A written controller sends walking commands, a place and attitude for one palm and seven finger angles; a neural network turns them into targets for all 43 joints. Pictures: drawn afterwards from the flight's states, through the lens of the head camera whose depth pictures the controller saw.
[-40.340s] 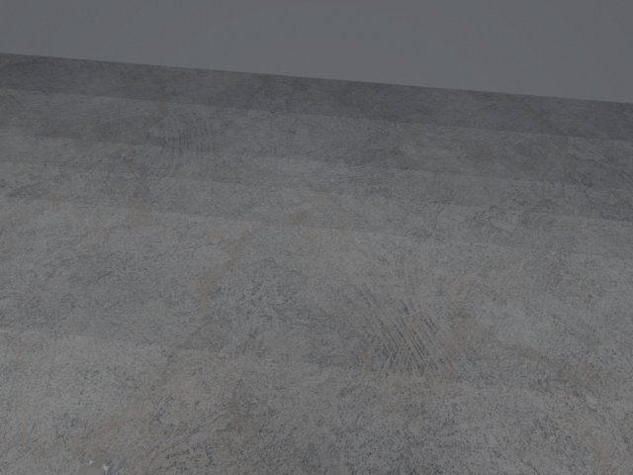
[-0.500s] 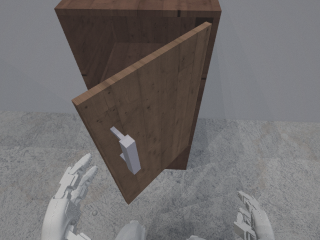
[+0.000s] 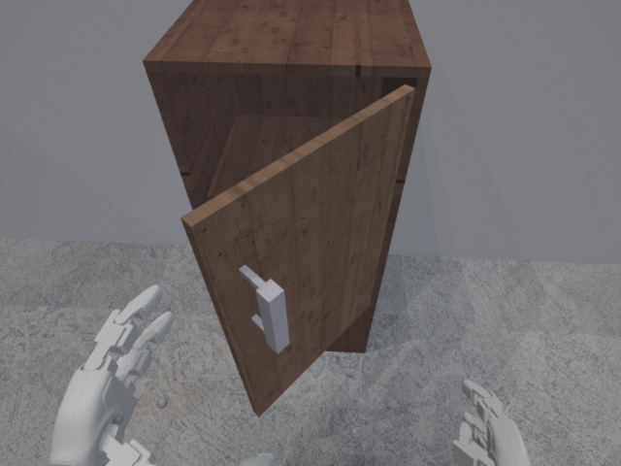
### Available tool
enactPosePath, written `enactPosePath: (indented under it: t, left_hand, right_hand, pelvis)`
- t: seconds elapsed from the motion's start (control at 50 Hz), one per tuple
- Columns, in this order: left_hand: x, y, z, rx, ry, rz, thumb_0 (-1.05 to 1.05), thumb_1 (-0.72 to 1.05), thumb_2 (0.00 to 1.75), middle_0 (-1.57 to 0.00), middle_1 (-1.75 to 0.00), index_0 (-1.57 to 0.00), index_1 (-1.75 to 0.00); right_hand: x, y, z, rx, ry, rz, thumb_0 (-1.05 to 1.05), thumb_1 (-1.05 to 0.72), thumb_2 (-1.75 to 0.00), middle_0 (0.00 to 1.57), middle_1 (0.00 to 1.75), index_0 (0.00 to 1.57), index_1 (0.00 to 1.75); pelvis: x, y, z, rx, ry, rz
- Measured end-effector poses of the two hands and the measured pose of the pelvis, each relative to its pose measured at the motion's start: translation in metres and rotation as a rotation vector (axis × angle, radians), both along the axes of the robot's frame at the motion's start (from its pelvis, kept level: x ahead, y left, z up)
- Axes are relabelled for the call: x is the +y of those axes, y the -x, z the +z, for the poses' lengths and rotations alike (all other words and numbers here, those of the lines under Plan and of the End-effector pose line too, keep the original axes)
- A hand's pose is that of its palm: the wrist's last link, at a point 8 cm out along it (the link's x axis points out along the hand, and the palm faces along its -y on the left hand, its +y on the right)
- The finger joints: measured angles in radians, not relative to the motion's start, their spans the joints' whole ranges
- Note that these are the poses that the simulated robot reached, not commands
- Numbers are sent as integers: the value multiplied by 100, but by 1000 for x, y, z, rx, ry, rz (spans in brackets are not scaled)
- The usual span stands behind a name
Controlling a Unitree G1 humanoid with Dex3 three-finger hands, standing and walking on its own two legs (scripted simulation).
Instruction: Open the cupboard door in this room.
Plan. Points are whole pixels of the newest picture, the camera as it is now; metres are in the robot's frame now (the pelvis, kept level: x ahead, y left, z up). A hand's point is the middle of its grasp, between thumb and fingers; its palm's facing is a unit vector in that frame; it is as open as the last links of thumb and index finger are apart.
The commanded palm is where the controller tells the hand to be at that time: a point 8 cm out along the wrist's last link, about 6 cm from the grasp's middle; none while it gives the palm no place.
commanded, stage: draw the hand back to the body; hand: left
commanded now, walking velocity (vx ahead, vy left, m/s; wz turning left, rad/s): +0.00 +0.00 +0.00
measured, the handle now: (263, 309) +0.31 +0.09 +0.05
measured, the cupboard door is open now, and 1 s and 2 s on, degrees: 49 49 49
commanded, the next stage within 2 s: step back with the hand held close in 1.18 s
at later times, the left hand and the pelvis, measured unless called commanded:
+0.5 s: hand (58, 341) +0.20 +0.25 +0.16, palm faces +0.31 -0.88 -0.36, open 12.7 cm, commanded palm +0.15 +0.29 +0.19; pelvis +0.02 +0.03 +0.05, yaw +0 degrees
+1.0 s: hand (13, 288) +0.22 +0.27 +0.22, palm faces +0.43 -0.82 -0.37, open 7.7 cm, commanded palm +0.17 +0.31 +0.23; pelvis +0.02 +0.01 +0.07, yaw -2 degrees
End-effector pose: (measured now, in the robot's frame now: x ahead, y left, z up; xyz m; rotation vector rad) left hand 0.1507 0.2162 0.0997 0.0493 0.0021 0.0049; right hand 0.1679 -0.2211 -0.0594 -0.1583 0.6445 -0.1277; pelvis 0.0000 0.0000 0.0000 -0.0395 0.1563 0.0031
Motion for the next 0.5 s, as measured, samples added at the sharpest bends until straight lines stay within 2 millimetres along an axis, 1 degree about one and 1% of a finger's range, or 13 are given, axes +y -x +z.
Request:
enactPosePath:
  t: [0.12,0.2,0.28,0.34,0.5]
  left_hand:
    - [16,-1,17,-25,-12,8,-1,-47,32,-16,-30,-15,-30]
    - [28,-1,32,30,-166,104,-1,-39,35,-16,-30,-16,-30]
    - [40,2,42,89,-242,200,-1,-28,40,-16,-30,-16,-31]
    - [50,1,50,98,-276,251,-1,-19,44,-17,-30,-17,-31]
    - [70,-11,81,24,-321,327,0,8,55,-18,-30,-18,-31]
  right_hand:
    - [4,-9,14,-37,12,13,1,-91,-90,20,30,20,30]
    - [11,-15,25,-37,31,8,1,-91,-90,20,30,20,30]
    - [20,-19,35,-33,32,11,1,-91,-90,20,30,20,30]
    - [27,-22,39,-28,35,31,1,-91,-90,20,30,20,30]
    - [39,-30,49,-23,31,79,1,-90,-90,20,30,20,30]
  pelvis:
    - [6,-4,7,-22,5,3]
    - [10,-8,18,-49,1,-6]
    - [15,-12,30,-82,-3,-8]
    - [19,-15,38,-106,-7,-7]
    - [25,-23,53,-163,-17,-10]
